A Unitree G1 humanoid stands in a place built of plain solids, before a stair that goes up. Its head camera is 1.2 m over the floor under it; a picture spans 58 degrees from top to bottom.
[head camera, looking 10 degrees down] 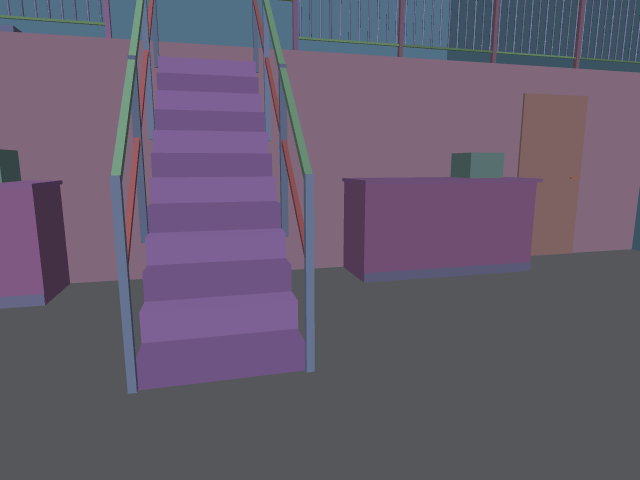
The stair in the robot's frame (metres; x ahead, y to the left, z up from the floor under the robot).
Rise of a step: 0.18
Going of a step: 0.20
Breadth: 0.92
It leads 14 degrees to the left of straight ahead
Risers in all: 13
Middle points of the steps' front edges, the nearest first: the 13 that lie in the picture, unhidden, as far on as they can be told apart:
2.26 0.53 0.18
2.46 0.58 0.37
2.66 0.63 0.55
2.85 0.68 0.73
3.05 0.73 0.92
3.25 0.78 1.10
3.44 0.83 1.28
3.64 0.88 1.46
3.84 0.93 1.65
4.03 0.98 1.83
4.23 1.03 2.01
4.43 1.08 2.20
4.62 1.13 2.38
